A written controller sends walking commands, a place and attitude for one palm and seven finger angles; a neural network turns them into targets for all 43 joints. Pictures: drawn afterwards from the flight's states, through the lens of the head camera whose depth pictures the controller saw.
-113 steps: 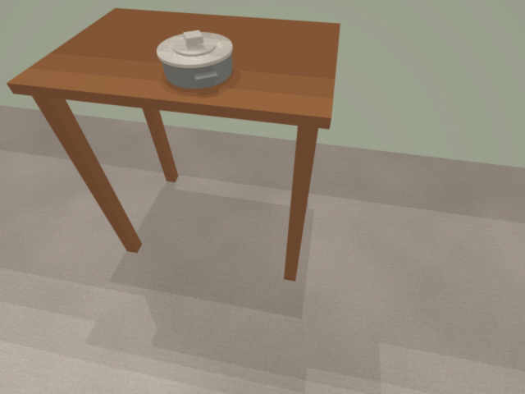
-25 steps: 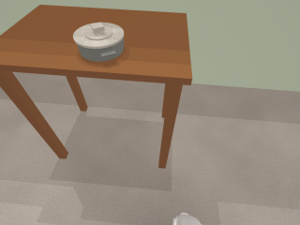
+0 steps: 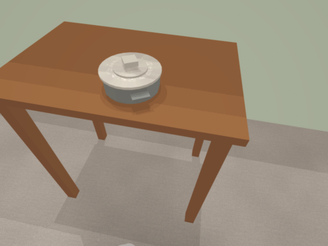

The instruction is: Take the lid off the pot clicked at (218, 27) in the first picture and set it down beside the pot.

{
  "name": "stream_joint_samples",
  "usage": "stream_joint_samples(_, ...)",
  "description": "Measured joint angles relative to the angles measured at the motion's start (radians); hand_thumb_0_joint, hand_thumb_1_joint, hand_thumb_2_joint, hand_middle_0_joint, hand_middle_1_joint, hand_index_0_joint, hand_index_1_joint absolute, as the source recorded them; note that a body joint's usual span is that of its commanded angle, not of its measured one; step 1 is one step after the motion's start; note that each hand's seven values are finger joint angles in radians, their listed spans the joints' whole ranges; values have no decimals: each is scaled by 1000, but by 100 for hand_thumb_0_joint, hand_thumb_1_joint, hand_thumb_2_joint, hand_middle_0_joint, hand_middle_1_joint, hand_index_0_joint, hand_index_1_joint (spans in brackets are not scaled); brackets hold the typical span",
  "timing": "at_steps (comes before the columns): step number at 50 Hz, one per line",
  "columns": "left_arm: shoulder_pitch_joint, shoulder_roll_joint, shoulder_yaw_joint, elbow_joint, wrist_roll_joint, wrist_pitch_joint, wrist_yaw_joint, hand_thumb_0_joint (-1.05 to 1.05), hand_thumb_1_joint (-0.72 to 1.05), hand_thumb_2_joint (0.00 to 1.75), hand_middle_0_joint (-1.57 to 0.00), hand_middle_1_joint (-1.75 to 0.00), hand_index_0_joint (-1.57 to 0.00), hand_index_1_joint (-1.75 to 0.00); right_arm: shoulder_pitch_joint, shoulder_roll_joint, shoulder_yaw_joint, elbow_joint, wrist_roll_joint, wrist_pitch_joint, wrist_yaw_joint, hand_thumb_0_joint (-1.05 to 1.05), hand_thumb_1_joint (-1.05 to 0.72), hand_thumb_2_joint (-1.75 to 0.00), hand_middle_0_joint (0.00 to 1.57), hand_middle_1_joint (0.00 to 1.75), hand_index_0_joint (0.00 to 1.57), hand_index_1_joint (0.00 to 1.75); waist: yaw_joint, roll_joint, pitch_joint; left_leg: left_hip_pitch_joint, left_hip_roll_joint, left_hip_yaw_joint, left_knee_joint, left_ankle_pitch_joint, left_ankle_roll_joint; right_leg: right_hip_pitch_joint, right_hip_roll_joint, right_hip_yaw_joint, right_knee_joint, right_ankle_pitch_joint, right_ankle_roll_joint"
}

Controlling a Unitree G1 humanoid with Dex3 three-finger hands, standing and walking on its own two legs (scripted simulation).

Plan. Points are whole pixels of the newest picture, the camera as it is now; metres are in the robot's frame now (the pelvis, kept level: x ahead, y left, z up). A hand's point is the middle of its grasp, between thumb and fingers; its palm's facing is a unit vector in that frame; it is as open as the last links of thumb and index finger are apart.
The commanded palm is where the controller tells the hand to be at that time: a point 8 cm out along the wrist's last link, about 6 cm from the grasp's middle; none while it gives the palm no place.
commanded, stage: come to a stop and stand still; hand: left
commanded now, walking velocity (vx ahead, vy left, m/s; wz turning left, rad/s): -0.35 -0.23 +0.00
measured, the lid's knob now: (129, 61) +0.57 +0.16 +0.16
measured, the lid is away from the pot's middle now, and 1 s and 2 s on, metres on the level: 0.00 0.00 0.00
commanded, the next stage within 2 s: look again from close up in 1.02 s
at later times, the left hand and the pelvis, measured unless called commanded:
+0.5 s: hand out of the picture +0.09 +0.20 -0.17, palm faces -0.01 -0.97 -0.26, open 7.4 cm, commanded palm none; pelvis +0.02 +0.00 -0.01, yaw -2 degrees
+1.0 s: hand out of the picture +0.02 +0.14 -0.17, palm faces +0.01 -0.98 -0.20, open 7.3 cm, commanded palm none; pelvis +0.00 -0.04 +0.01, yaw -1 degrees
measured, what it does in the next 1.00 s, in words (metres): steps on the spot: left foot, then right foot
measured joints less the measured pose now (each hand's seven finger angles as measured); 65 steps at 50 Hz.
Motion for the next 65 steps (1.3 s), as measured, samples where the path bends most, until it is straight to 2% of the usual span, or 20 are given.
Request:
stream_joint_samples(1, 15, 2, 0, 1, -1, 8, 0, 0, 92, 90, -20, -30, -20, -30, 0, -6, 3, -8, 0, -6, 0, 0, -91, -90, 19, 30, 19, 29, 5, 3, -1, 38, -5, 7, -60, 14, -3, -1, -5, 4, 35, -29, 6)
stream_joint_samples(2, 25, 5, -1, 3, -4, 19, 1, 0, 92, 90, -20, -30, -20, -30, -1, -8, 5, -13, -3, -14, -4, 0, -91, -90, 19, 30, 19, 29, 4, 3, -2, 50, -11, 5, -76, 37, 14, -17, -9, 12, 92, -79, -3)
stream_joint_samples(4, 18, 22, -3, 11, -11, 41, 13, 0, 91, 90, -20, -30, -20, -30, -13, 12, 18, -9, -5, -14, -20, 0, -91, -90, 19, 30, 19, 29, 7, -28, 18, 51, -34, 20, -31, 8, 45, -69, -4, 70, 238, -218, -16)
stream_joint_samples(5, 11, 27, -5, 16, -14, 46, 19, 0, 91, 90, -20, -30, -20, -30, -18, 23, 28, -2, -5, -12, -28, 0, -91, -90, 19, 30, 19, 29, 8, -38, 26, 64, -40, 26, -37, -2, 54, -94, 8, 89, 299, -246, -18)
stream_joint_samples(9, -21, 30, -18, 18, -20, 54, 26, 1, 91, 90, -20, -30, -19, -30, -44, 61, 43, 23, 5, 5, -57, 0, -92, -90, 19, 30, 20, 29, 3, -51, 60, 128, -57, 41, -131, 30, 65, -166, 49, 106, 403, -216, -14)
stream_joint_samples(15, -68, 20, -9, -40, -15, 90, 18, 1, 91, 90, -20, -30, -19, -30, -73, 57, 30, 25, 7, 31, -70, -1, -93, -89, 20, 30, 20, 30, -14, -40, 88, 140, -48, 60, -195, 68, 66, -265, 97, 129, 540, -174, -11)
stream_joint_samples(19, -103, 14, -4, -72, -14, 101, 13, 1, 91, 90, -20, -30, -20, -30, -64, 44, 17, 32, 2, 41, -70, 0, -92, -89, 20, 30, 20, 30, -29, -21, 90, 122, -35, 56, -189, 76, 55, -238, 89, 135, 465, -175, -19)
stream_joint_samples(22, -122, 7, -8, -88, -14, 90, 11, 1, 91, 90, -20, -30, -20, -30, -48, 30, 7, 39, -3, 50, -61, 0, -91, -89, 20, 30, 20, 30, -42, 2, 83, 100, -24, 45, -170, 79, 40, -161, 74, 127, 293, -155, -33)
stream_joint_samples(25, -121, 8, -14, -99, -11, 67, 12, 1, 91, 90, -20, -30, -20, -30, -20, 23, -2, 47, 4, 60, -50, 0, -91, -89, 20, 30, 20, 30, -46, 4, 63, 62, -20, 40, -114, 64, 16, -60, 62, 129, 63, -35, -49)
stream_joint_samples(28, -123, -16, -27, -81, -8, 57, 17, 0, 91, 90, -20, -30, -20, -30, -8, 7, -6, 63, 7, 83, -43, 0, -91, -90, 20, 30, 20, 29, -53, 36, 60, 39, -26, -17, -34, -107, 5, -63, 85, 120, 71, -25, -54)
stream_joint_samples(30, -113, -27, -36, -67, -10, 52, 18, 0, 90, 90, -20, -30, -20, -30, 5, 6, -4, 74, 7, 88, -41, 0, -91, -90, 20, 30, 20, 29, -54, 34, 44, 42, -45, -41, 14, -144, 4, -57, 89, 126, 50, -12, -60)
stream_joint_samples(32, -108, -34, -41, -51, -14, 50, 18, 1, 91, 90, -20, -30, -20, -30, 20, 8, 1, 83, 8, 80, -41, 0, -91, -90, 19, 30, 20, 29, -58, 30, 31, 72, -56, -49, 10, -117, 1, -53, 95, 128, 38, -3, -65)
stream_joint_samples(34, -106, -38, -44, -35, -19, 49, 20, 1, 91, 90, -20, -30, -20, -30, 41, 9, 8, 94, 8, 67, -43, 0, -91, -90, 19, 30, 19, 29, -63, 40, 19, 128, -55, -63, -65, -34, 1, -56, 112, 119, 45, -7, -68)
stream_joint_samples(36, -118, -38, -47, -20, -24, 49, 19, 1, 91, 90, -20, -30, -20, -30, 50, 18, 17, 116, 8, 59, -48, 0, -91, -90, 19, 30, 19, 29, -70, 40, 20, 159, -50, -81, -117, -31, -2, -57, 121, 103, 53, -14, -69)
stream_joint_samples(40, -135, -24, -43, -2, -29, 42, 20, 1, 93, 90, -20, -30, -20, -30, 63, 50, 39, 151, 7, 49, -49, 0, -91, -90, 19, 30, 19, 29, -50, 7, 34, 186, -52, -81, -167, 4, -13, -29, 121, 102, 4, 19, -75)
stream_joint_samples(46, -109, -25, -44, 24, -28, 38, 15, 1, 92, 90, -20, -30, -20, -30, 72, 65, 43, 169, 6, 48, -47, 0, -91, -90, 19, 30, 20, 29, -41, 10, 32, 201, -47, -86, -210, 34, -18, -12, 127, 96, -41, 47, -82)
stream_joint_samples(56, -38, -46, -44, 61, -26, 42, 15, 1, 91, 90, -20, -30, -20, -30, 79, 63, 41, 168, 5, 44, -50, 0, -91, -90, 19, 30, 20, 29, -33, 6, 28, 192, -51, -82, -205, 30, -11, -17, 123, 100, -46, 49, -76)
stream_joint_samples(58, -27, -58, -57, 64, -22, 25, 31, 1, 91, 90, -20, -30, -20, -30, 78, 52, 42, 150, 9, 46, -46, 0, -91, -90, 19, 30, 20, 29, -29, 23, 33, 168, -41, -83, -158, 6, -9, -24, 131, 99, -41, 50, -72)
stream_joint_samples(62, -1, -69, -70, 60, -21, 23, 37, 1, 90, 90, -20, -30, -20, -30, 82, 38, 37, 97, 9, 42, -46, 0, -91, -90, 19, 30, 19, 29, -42, 32, 24, 148, -58, -79, -99, -30, 9, -44, 113, 103, 18, 15, -58)
stream_joint_samples(65, 2, -63, -68, 45, -18, 32, 35, 1, 90, 90, -20, -30, -20, -30, 82, 41, 37, 72, 6, 41, -44, 0, -91, -90, 19, 30, 19, 29, -43, 27, 11, 143, -75, -75, -74, -48, 24, -50, 95, 107, 49, -7, -44)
